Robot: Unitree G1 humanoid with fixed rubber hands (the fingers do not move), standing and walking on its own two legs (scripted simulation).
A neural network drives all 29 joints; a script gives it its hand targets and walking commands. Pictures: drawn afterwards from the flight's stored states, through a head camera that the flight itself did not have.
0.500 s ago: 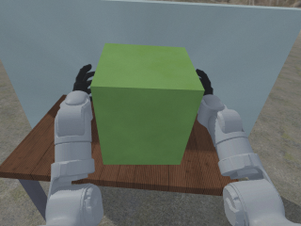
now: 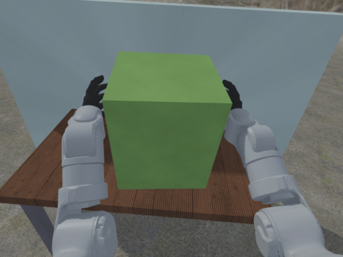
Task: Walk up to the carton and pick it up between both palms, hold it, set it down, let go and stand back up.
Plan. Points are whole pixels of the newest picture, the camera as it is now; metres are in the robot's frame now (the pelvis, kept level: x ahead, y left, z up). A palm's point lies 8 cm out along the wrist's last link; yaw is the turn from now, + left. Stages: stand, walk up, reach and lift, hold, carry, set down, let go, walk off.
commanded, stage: hold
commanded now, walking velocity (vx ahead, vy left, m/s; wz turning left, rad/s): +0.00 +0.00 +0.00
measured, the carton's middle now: (163, 122) +0.38 +0.01 +0.20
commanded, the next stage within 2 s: none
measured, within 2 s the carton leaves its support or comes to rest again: neither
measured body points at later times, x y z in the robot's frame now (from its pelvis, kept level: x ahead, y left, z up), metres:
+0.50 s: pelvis +0.00 +0.00 +0.00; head -0.07 +0.02 +0.44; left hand +0.38 +0.16 +0.25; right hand +0.37 -0.15 +0.24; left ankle +0.02 +0.12 -0.75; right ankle +0.02 -0.11 -0.75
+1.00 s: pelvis +0.00 +0.00 +0.00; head -0.07 +0.02 +0.44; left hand +0.38 +0.16 +0.25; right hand +0.37 -0.15 +0.24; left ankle +0.02 +0.12 -0.75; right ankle +0.02 -0.11 -0.75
